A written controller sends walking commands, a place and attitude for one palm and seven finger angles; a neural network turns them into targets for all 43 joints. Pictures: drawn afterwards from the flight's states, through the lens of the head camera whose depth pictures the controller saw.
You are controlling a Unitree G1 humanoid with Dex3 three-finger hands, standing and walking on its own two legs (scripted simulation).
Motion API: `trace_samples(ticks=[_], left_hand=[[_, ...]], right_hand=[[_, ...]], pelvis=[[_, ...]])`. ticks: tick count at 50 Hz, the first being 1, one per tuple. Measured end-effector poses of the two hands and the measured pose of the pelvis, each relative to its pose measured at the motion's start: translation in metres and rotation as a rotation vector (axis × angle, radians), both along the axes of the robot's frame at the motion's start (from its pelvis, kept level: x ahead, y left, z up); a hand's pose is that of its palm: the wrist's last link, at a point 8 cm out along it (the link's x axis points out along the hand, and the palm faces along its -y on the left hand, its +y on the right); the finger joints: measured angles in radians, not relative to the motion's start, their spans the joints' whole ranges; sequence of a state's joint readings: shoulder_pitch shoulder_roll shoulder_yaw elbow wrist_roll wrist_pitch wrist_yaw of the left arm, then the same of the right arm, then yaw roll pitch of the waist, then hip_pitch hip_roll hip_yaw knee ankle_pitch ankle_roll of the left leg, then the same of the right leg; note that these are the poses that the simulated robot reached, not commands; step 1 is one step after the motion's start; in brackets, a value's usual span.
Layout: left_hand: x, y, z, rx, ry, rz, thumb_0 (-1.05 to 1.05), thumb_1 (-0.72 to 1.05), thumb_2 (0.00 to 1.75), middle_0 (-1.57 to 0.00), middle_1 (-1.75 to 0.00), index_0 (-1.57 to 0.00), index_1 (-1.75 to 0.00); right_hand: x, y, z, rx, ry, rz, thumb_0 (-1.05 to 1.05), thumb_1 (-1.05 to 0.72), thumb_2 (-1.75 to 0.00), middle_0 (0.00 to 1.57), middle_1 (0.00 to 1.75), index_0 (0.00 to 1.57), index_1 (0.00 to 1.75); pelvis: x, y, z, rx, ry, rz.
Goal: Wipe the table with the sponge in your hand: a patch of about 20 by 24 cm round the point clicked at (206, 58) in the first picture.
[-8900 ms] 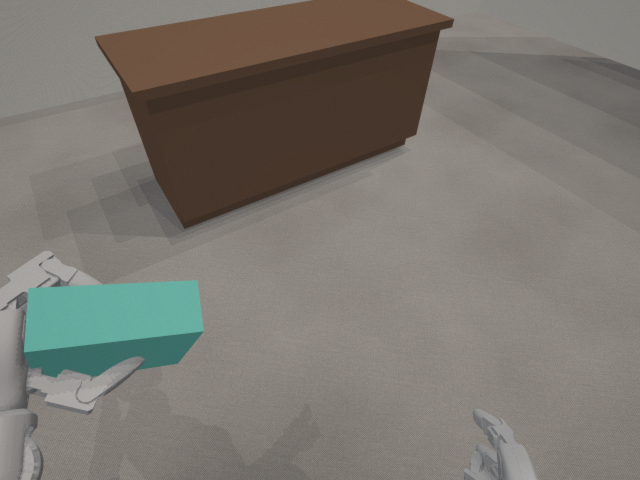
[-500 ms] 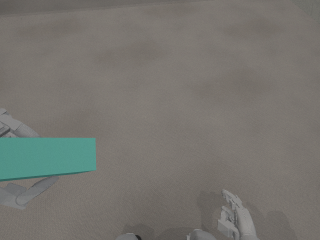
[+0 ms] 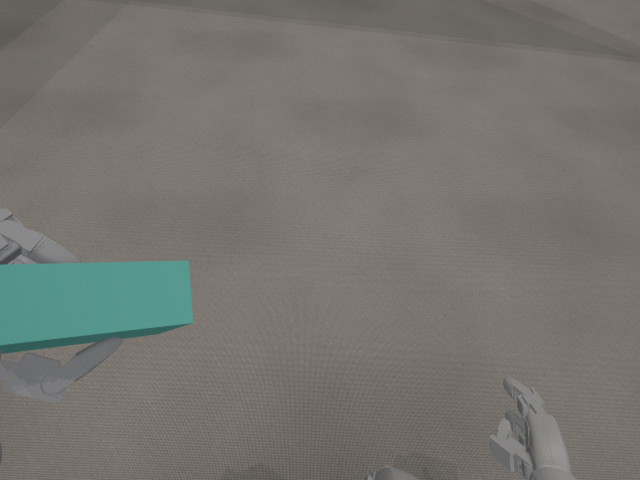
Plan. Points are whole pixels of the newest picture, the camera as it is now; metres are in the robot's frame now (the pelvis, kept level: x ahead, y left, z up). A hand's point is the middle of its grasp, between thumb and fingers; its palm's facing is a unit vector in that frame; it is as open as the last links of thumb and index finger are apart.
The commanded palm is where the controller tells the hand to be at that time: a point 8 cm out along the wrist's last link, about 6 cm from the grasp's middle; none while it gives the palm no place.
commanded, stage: turn to face it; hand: left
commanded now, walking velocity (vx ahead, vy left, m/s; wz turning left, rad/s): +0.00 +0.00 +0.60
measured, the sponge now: (119, 305) +0.24 +0.19 +0.16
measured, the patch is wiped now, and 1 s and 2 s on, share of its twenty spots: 0.00 0.00 0.00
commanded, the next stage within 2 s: none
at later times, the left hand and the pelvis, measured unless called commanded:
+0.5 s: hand out of the picture +0.07 +0.23 +0.18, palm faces +0.59 -0.67 -0.46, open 9.6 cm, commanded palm -0.01 +0.26 +0.19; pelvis -0.07 -0.06 +0.02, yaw +19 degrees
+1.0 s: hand out of the picture -0.09 +0.22 +0.18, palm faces +0.75 -0.41 -0.52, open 9.6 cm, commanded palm -0.16 +0.22 +0.19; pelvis -0.12 -0.10 +0.01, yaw +37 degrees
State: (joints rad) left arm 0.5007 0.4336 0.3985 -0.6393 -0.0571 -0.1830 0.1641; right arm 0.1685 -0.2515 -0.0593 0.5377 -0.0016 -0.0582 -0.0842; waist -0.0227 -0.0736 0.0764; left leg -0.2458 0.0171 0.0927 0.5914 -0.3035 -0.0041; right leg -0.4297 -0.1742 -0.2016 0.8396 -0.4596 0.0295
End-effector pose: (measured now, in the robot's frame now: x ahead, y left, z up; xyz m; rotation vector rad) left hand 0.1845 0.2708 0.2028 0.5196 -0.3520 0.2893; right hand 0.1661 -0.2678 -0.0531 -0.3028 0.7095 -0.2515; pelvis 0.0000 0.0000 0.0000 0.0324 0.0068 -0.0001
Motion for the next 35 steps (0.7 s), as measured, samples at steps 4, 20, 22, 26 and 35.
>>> trace_samples(ticks=[4, 20, 22, 26, 35], left_hand=[[-0.026, 0.013, 0.002, 0.025, 0.045, 0.067, 0.0, -0.45, 1.01, -0.81, -1.34, -0.79, -1.35], [-0.139, -0.014, -0.006, -0.044, 0.151, 0.376, 0.0, -0.45, 1.01, -0.8, -1.34, -0.79, -1.35], [-0.15, -0.016, -0.008, -0.059, 0.162, 0.387, 0.0, -0.45, 1.01, -0.8, -1.34, -0.79, -1.35], [-0.174, -0.017, -0.004, -0.061, 0.142, 0.407, 0.0, -0.45, 1.01, -0.8, -1.34, -0.79, -1.35], [-0.247, 0.004, -0.004, -0.018, -0.006, 0.474, 0.0, -0.45, 1.0, -0.8, -1.34, -0.79, -1.35]], right_hand=[[-0.007, 0.035, -0.005, 0.104, 0.023, 0.086, 0.01, -0.91, -0.9, 0.19, 0.3, 0.19, 0.3], [-0.012, 0.054, -0.039, 0.21, 0.12, 0.373, 0.01, -0.9, -0.9, 0.2, 0.3, 0.2, 0.3], [-0.01, 0.044, -0.031, 0.174, 0.11, 0.367, 0.01, -0.9, -0.9, 0.2, 0.3, 0.2, 0.3], [-0.006, 0.029, -0.012, 0.086, 0.077, 0.38, 0.01, -0.9, -0.9, 0.2, 0.3, 0.2, 0.3], [-0.01, 0.046, -0.001, -0.012, 0.01, 0.466, 0.01, -0.91, -0.9, 0.2, 0.3, 0.2, 0.3]], pelvis=[[-0.009, -0.004, 0.009, -0.04, -0.005, 0.067], [-0.056, -0.053, 0.012, 0.002, -0.037, 0.268], [-0.061, -0.057, 0.016, 0.015, -0.034, 0.296], [-0.071, -0.061, 0.02, 0.027, -0.015, 0.35], [-0.106, -0.052, 0.001, -0.001, -0.009, 0.454]])
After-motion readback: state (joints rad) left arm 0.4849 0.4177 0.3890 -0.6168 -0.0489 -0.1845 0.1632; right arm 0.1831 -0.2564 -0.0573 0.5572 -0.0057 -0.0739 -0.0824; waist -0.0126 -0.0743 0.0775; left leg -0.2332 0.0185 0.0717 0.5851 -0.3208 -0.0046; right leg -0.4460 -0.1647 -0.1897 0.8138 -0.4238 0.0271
